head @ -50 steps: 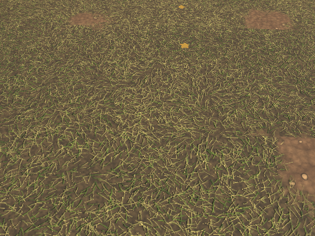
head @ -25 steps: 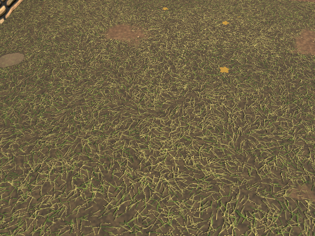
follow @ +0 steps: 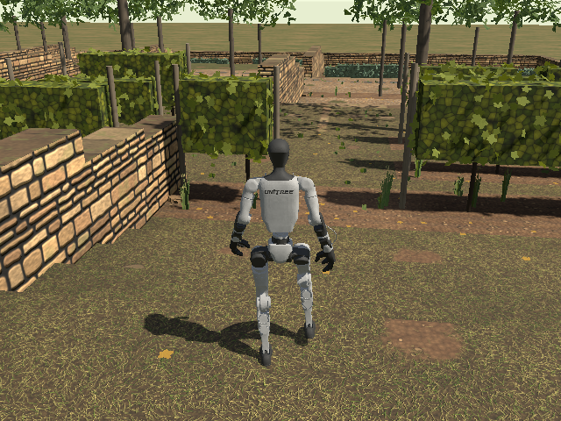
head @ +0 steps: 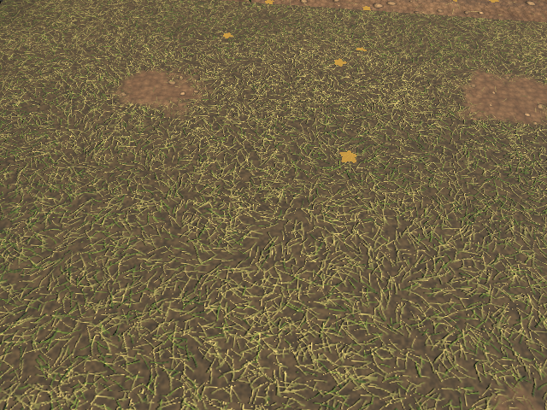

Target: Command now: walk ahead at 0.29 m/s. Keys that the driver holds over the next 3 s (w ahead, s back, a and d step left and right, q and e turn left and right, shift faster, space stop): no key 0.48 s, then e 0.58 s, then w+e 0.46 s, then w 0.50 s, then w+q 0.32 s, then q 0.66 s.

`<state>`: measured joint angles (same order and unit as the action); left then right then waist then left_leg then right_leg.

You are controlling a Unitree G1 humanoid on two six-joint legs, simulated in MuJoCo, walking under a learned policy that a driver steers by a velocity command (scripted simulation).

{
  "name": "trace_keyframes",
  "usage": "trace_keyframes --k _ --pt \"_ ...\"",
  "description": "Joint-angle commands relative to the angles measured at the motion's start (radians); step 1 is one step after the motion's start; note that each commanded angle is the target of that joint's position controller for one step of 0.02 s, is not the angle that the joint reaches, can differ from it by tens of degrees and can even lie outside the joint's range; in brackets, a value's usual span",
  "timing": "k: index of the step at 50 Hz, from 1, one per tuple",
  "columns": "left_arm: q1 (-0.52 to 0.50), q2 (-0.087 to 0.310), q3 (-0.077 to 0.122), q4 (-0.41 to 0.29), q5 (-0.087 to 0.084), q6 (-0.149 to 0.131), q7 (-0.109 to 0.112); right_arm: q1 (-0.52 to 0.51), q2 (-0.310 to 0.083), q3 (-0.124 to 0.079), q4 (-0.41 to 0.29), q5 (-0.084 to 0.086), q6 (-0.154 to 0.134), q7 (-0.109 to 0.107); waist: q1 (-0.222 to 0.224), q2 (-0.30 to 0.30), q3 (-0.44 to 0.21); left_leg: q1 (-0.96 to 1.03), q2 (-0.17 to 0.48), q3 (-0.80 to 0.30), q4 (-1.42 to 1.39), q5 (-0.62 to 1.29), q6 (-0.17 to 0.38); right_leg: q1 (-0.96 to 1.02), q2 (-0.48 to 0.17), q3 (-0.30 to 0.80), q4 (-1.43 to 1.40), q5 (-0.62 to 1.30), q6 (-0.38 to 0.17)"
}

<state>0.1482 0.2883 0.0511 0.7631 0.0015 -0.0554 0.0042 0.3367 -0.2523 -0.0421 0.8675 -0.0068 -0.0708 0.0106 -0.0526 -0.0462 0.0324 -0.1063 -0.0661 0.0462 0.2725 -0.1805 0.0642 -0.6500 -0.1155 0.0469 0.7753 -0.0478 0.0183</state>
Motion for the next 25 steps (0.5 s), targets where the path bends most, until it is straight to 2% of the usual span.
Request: trace_keyframes --k 1,4,5,6,7,8,9,10,11,12,13,14,15,17,18,19,20,21,22,23,24,25 --pt "-0.019 0.021 0.001 -0.052 0.001 -0.012 -0.01 -0.017 -0.164 -0.034 -0.037 0.006 -0.003 -0.016 0.016 0.114 -0.038 -0.068 0.213 -0.059 -0.036 0.566 0.12 0.17 0.054 -0.046 -0.15 0.179 0.003" --pt "-0.061 0.047 0.01 -0.073 0.004 -0.012 -0.022 -0.015 -0.166 -0.034 -0.012 0.013 0.019 -0.019 0.013 0.127 -0.038 0.01 0.249 -0.098 0.041 0.541 0.109 0.163 0.07 -0.025 -0.223 0.113 -0.03" --pt "-0.055 0.059 0.015 -0.079 0.01 -0.018 -0.031 -0.018 -0.172 -0.036 -0.006 0.013 0.028 -0.024 0.022 0.119 -0.055 0.036 0.262 -0.116 0.073 0.54 0.101 0.188 0.075 -0.019 -0.247 0.091 -0.047" --pt "-0.017 0.07 0.022 -0.068 0.012 -0.021 -0.036 -0.033 -0.169 -0.036 -0.002 0.016 0.036 -0.028 0.05 0.118 -0.068 0.049 0.26 -0.123 0.12 0.52 0.085 0.232 0.081 -0.022 -0.29 0.099 -0.065" --pt "0.054 0.084 0.03 -0.042 0.019 -0.023 -0.035 -0.039 -0.153 -0.032 0.0 0.016 0.041 -0.031 0.082 0.099 -0.104 0.041 0.224 -0.11 0.199 0.5 0.057 0.341 0.087 -0.032 -0.344 0.212 -0.086" --pt "0.105 0.14 0.042 -0.034 0.03 -0.025 -0.028 -0.01 -0.125 -0.021 -0.006 -0.001 0.041 -0.033 0.081 0.023 -0.179 -0.016 0.153 -0.075 0.336 0.364 0.01 0.501 -0.007 0.049 -0.321 0.603 -0.12" --pt "0.118 0.139 0.033 -0.03 0.037 -0.014 -0.018 0.144 -0.039 0.003 0.021 -0.012 0.034 -0.026 0.02 -0.125 -0.298 -0.211 0.068 -0.058 0.54 -0.035 -0.056 0.768 -0.177 0.222 -0.26 0.772 -0.262" --pt "0.15 0.056 0.016 -0.02 0.016 0.006 -0.016 0.149 -0.051 0.009 0.043 -0.002 0.044 -0.022 0.071 -0.197 -0.362 -0.288 0.038 -0.085 0.702 -0.479 -0.097 0.795 -0.242 0.343 -0.31 0.649 -0.343" --pt "0.131 0.039 0.003 -0.012 0.004 0.017 -0.02 0.105 -0.113 -0.01 0.032 0.02 0.059 -0.021 0.074 -0.147 -0.31 -0.338 0.064 -0.127 0.768 -0.542 -0.106 0.713 -0.226 0.363 -0.368 0.386 -0.327" --pt "0.077 0.042 0.002 -0.015 0.008 0.021 -0.027 0.056 -0.12 -0.016 0.029 0.03 0.08 -0.03 0.061 -0.091 -0.237 -0.365 0.085 -0.125 0.794 -0.502 -0.111 0.627 -0.199 0.35 -0.411 0.17 -0.289" --pt "0.012 0.052 0.002 -0.024 0.013 0.022 -0.031 0.015 -0.118 -0.02 0.022 0.021 0.101 -0.04 0.051 -0.061 -0.156 -0.369 0.1 -0.115 0.757 -0.457 -0.118 0.52 -0.176 0.314 -0.463 0.024 -0.26" --pt "-0.046 0.057 0.004 -0.031 0.019 0.022 -0.029 0.001 -0.112 -0.023 0.02 0.013 0.119 -0.051 0.032 -0.072 -0.123 -0.33 0.123 -0.118 0.7 -0.4 -0.123 0.437 -0.154 0.286 -0.502 -0.101 -0.232" --pt "-0.082 0.061 0.008 -0.029 0.022 0.028 -0.021 -0.004 -0.093 -0.02 0.02 0.009 0.125 -0.058 0.02 -0.092 -0.09 -0.271 0.126 -0.105 0.618 -0.365 -0.125 0.353 -0.118 0.241 -0.535 -0.18 -0.211" --pt "-0.105 0.05 0.008 -0.015 0.025 0.036 -0.008 0.019 -0.062 -0.013 0.043 0.004 0.121 -0.063 0.008 -0.113 -0.096 -0.15 0.115 -0.075 0.483 -0.261 -0.116 0.291 -0.07 0.164 -0.543 -0.214 -0.192" --pt "-0.103 0.048 0.009 -0.007 0.02 0.038 -0.009 0.047 -0.059 -0.013 0.062 0.003 0.12 -0.061 -0.001 -0.105 -0.124 -0.096 0.107 -0.059 0.419 -0.177 -0.105 0.293 -0.065 0.149 -0.54 -0.243 -0.188" --pt "-0.11 0.046 0.01 0.001 0.007 0.041 -0.008 0.062 -0.049 -0.011 0.076 -0.002 0.119 -0.056 -0.01 -0.092 -0.128 -0.041 0.101 -0.044 0.341 -0.081 -0.093 0.275 -0.054 0.13 -0.535 -0.315 -0.177" --pt "-0.105 0.035 0.008 0.012 -0.002 0.044 -0.007 0.056 -0.042 -0.009 0.08 -0.014 0.118 -0.051 -0.011 -0.076 -0.118 -0.002 0.093 -0.035 0.281 -0.024 -0.08 0.251 -0.034 0.114 -0.533 -0.411 -0.15" --pt "-0.087 0.023 0.004 0.03 -0.002 0.047 -0.008 0.037 -0.043 -0.006 0.073 -0.03 0.118 -0.048 -0.004 -0.049 -0.086 -0.006 0.109 -0.056 0.229 -0.003 -0.064 0.234 -0.011 0.101 -0.528 -0.487 -0.113" --pt "-0.075 0.024 0.004 0.043 0.003 0.051 -0.007 0.011 -0.064 -0.004 0.054 -0.033 0.115 -0.048 0.016 -0.017 -0.04 -0.052 0.149 -0.1 0.161 -0.061 -0.041 0.236 0.014 0.087 -0.498 -0.505 -0.081" --pt "-0.05 0.019 0.007 0.041 0.003 0.056 -0.001 -0.023 -0.123 -0.017 0.061 -0.017 0.109 -0.054 0.065 0.098 0.011 -0.212 0.15 -0.114 0.131 -0.26 -0.014 0.312 0.069 0.026 -0.473 -0.438 -0.054" --pt "-0.058 0.017 0.005 0.049 0.01 0.056 0.006 -0.055 -0.108 -0.015 0.061 -0.011 0.097 -0.055 0.064 0.139 0.03 -0.313 0.145 -0.124 0.079 -0.348 -0.016 0.417 0.079 0.008 -0.417 -0.343 -0.039" --pt "-0.05 0.017 0.007 0.055 0.009 0.057 0.01 -0.08 -0.089 -0.01 0.064 -0.015 0.083 -0.058 0.076 0.159 0.029 -0.325 0.147 -0.121 0.054 -0.332 -0.037 0.453 0.08 0.009 -0.386 -0.271 -0.045"
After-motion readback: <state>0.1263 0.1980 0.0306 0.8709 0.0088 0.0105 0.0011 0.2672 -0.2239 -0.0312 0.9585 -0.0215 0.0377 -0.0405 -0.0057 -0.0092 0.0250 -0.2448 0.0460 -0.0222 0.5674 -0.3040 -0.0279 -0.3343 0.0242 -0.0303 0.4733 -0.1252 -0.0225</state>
